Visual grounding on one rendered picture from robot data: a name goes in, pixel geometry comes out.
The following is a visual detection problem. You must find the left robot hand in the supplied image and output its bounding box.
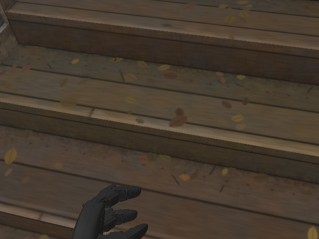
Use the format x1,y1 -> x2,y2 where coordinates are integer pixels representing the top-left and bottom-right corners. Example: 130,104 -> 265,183
71,183 -> 149,239

